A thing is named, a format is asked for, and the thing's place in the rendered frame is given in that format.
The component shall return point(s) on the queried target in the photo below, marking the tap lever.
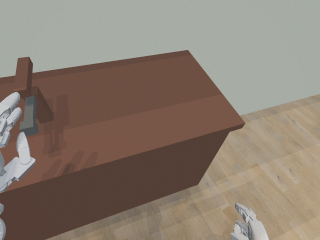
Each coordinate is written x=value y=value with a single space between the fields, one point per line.
x=29 y=125

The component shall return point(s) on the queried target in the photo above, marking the robot right hand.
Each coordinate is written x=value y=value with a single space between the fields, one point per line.
x=254 y=230

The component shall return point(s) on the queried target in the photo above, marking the robot left hand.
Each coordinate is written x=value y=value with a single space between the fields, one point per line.
x=19 y=166

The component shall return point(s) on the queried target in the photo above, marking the counter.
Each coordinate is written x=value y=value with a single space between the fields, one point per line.
x=111 y=136

